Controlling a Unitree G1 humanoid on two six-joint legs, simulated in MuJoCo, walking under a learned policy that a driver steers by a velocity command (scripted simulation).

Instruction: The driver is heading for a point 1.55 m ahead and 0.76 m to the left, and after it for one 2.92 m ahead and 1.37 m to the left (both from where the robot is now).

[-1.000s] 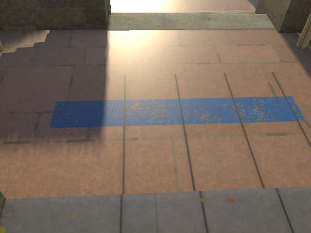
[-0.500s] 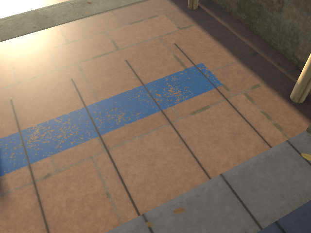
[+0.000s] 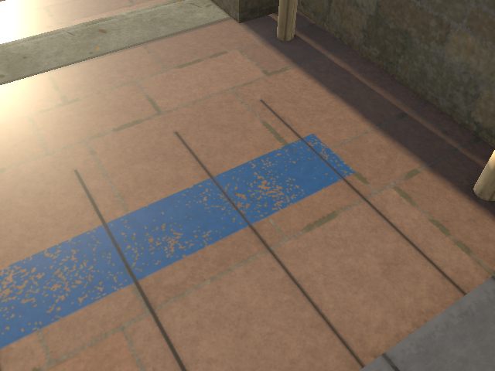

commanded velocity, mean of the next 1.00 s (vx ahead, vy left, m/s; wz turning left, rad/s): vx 0.50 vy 0.00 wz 0.43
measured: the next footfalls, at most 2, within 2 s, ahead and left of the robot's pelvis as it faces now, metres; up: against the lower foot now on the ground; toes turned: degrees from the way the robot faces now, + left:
right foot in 0.36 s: +0.32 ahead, -0.08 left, +0.00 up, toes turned +7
left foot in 0.84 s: +0.53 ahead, +0.26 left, -0.16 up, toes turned +27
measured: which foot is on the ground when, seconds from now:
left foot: down 0.00-0.40, up 0.42-0.82, down 0.84-1.00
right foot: up 0.00-0.34, down 0.36-0.86, up 0.88-1.00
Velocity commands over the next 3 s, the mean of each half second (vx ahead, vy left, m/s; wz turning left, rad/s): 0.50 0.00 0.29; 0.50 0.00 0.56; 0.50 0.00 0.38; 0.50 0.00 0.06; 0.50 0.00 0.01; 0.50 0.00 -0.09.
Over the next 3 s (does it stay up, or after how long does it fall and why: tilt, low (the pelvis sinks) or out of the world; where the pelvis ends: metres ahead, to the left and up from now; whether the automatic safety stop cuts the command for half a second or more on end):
stays up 1.29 0.78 -0.15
